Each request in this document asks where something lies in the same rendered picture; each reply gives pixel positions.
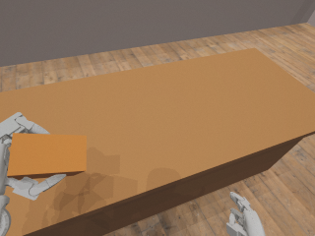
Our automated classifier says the sponge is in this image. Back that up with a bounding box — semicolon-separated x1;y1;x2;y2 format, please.
7;133;87;180

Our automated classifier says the left robot forearm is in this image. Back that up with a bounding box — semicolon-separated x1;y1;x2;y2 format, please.
0;195;12;236

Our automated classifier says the right robot hand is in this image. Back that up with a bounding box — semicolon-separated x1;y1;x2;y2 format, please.
226;192;266;236

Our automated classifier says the left robot hand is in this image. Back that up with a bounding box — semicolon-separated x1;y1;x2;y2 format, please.
0;112;67;201

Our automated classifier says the table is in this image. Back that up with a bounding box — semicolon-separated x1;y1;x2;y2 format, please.
0;47;315;236

